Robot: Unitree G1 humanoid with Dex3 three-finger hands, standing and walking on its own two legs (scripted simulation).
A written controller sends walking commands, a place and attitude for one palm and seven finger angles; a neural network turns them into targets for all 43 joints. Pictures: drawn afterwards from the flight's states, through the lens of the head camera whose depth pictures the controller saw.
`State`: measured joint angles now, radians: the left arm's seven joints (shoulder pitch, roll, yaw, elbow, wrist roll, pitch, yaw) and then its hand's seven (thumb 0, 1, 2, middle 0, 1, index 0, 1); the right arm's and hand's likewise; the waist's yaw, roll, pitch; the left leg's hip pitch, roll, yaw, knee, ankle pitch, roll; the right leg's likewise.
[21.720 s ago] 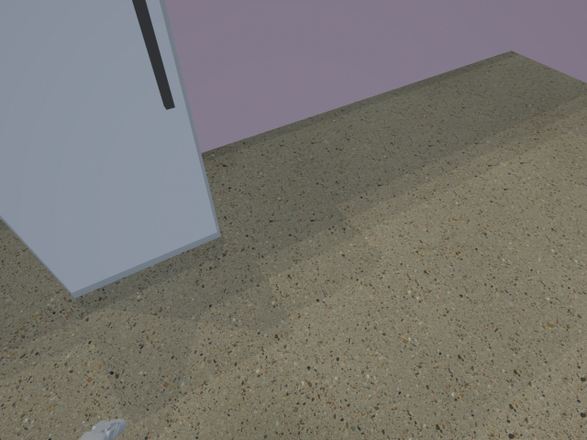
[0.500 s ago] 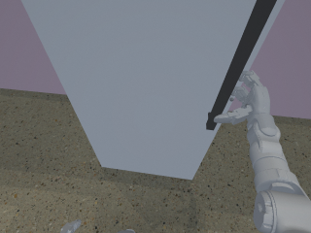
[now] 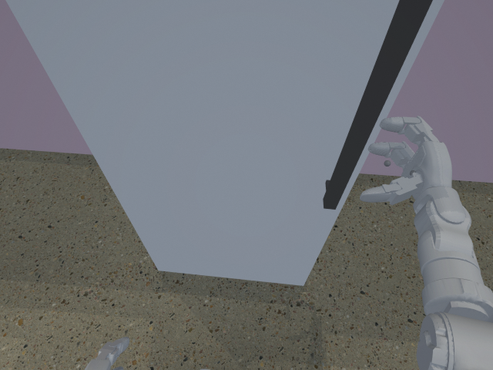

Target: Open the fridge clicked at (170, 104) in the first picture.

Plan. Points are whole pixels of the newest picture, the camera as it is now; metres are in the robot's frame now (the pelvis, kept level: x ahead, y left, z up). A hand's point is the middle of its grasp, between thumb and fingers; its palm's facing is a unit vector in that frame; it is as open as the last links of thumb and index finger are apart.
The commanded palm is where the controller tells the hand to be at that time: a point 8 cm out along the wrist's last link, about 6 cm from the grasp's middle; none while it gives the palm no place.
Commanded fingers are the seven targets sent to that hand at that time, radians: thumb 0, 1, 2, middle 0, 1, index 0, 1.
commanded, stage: move the hooked fingers beside the handle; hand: right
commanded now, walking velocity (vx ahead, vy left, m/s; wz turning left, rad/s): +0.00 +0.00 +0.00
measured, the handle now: (366, 101) +0.47 -0.12 +0.20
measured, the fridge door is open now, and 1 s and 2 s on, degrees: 1 1 1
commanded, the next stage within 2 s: feel for the door with the fingertips in 0.72 s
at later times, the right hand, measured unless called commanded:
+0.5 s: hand (398, 171) +0.41 -0.19 +0.12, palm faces -0.03 +1.00 +0.01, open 14.0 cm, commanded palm +0.39 -0.23 +0.12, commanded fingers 0.00 0.50 -0.30 0.30 1.20 0.30 1.20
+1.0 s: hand (378, 163) +0.42 -0.16 +0.12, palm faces -0.05 +1.00 +0.01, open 14.0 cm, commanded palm +0.39 -0.21 +0.12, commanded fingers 0.00 0.50 -0.30 0.30 1.20 0.30 1.20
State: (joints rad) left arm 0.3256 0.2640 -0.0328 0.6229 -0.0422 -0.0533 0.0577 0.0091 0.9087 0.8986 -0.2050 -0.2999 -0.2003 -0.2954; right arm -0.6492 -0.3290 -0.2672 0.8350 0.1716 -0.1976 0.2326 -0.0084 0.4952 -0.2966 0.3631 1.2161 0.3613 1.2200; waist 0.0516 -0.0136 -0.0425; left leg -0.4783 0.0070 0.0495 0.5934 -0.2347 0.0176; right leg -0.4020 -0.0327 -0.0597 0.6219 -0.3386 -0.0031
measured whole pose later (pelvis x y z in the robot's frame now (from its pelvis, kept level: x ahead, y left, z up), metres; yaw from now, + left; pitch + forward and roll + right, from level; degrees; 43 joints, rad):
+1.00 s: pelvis +0.00 -0.01 +0.00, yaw +0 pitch +7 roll +0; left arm 0.35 0.26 -0.03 0.66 -0.04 -0.07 0.04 0.01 0.91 0.90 -0.20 -0.30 -0.20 -0.30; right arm -0.63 -0.27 -0.21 0.77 0.18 -0.19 0.20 -0.01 0.50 -0.30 0.30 1.20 0.30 1.20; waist 0.04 -0.02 -0.05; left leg -0.47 0.02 0.05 0.60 -0.24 0.01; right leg -0.40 -0.02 -0.06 0.63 -0.35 -0.01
